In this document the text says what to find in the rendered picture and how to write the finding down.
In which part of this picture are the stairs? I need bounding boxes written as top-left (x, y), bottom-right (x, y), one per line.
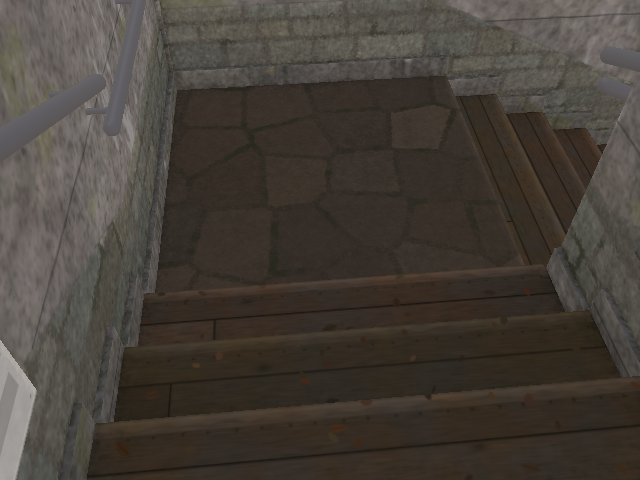
top-left (87, 264), bottom-right (640, 480)
top-left (455, 94), bottom-right (607, 267)

